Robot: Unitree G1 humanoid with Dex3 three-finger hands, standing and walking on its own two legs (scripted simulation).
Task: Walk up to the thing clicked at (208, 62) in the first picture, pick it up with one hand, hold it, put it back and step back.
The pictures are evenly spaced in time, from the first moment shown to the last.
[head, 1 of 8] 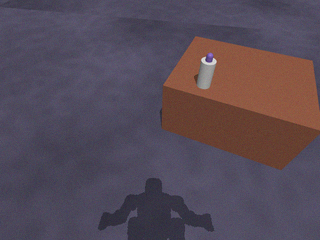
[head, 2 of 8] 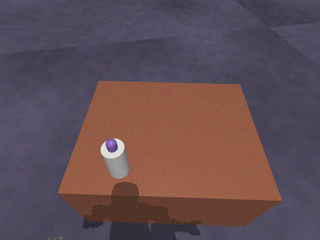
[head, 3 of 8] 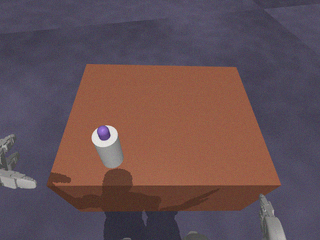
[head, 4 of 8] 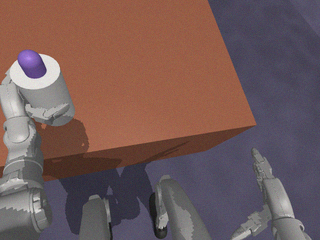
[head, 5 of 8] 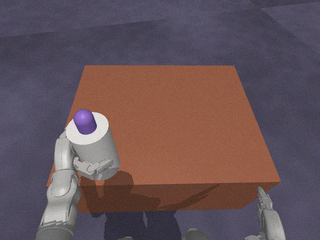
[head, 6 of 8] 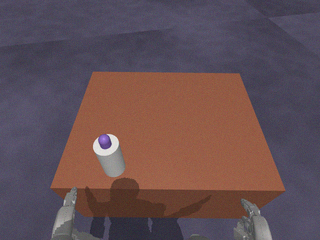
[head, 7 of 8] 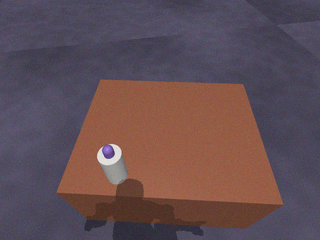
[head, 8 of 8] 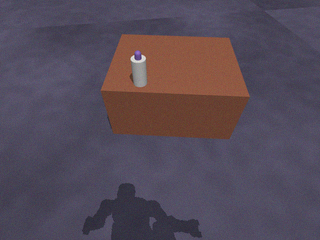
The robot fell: no
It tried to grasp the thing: yes
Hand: left
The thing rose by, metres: 0.24
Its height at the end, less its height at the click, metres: +0.00
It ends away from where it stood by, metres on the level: 0.02
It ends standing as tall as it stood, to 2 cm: yes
